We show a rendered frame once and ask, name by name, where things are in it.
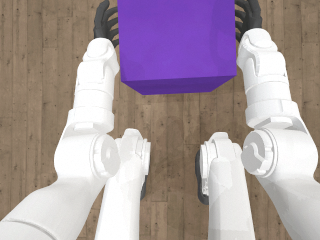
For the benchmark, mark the robot left hand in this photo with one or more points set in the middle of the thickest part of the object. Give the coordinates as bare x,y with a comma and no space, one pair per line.
101,24

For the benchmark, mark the robot right foot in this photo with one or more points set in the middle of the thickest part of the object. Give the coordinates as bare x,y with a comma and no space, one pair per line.
203,198

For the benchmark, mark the robot left foot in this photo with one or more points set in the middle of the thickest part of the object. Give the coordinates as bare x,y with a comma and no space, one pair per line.
143,190

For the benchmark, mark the robot left forearm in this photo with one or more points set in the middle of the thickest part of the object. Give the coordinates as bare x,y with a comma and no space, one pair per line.
94,91

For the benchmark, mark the robot foot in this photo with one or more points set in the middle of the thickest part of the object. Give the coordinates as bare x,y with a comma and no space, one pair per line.
143,190
203,198

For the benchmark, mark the robot right upper arm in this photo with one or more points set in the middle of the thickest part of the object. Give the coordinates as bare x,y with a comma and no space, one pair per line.
284,162

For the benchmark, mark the robot right hand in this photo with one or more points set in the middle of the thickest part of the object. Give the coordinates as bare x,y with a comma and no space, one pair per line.
251,18

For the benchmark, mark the robot left upper arm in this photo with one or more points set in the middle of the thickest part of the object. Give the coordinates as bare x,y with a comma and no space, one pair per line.
83,164

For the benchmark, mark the carton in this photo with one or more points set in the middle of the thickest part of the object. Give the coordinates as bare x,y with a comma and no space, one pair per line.
176,46

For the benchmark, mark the robot right forearm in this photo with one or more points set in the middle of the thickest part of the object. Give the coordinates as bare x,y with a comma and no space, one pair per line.
266,84

